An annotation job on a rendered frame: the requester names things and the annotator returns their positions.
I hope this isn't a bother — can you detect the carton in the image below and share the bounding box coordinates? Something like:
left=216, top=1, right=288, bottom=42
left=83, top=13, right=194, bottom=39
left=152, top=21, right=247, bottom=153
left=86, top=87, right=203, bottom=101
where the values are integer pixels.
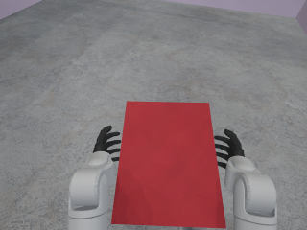
left=111, top=101, right=226, bottom=229

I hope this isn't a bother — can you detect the right robot hand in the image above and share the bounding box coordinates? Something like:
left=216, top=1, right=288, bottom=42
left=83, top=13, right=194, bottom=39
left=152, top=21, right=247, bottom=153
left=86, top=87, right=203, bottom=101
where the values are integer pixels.
left=214, top=129, right=245, bottom=169

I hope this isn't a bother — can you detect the robot right forearm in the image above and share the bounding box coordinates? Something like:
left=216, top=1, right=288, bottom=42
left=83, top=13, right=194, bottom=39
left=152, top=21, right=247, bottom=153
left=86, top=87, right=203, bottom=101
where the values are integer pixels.
left=224, top=155, right=277, bottom=230

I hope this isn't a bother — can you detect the left robot hand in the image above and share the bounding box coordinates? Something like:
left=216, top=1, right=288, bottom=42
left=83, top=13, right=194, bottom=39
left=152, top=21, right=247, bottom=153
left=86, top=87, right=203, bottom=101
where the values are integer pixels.
left=93, top=126, right=122, bottom=162

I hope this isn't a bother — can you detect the robot left forearm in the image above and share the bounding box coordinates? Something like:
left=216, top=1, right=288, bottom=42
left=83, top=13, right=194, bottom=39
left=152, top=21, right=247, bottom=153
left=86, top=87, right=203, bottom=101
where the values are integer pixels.
left=68, top=151, right=115, bottom=230

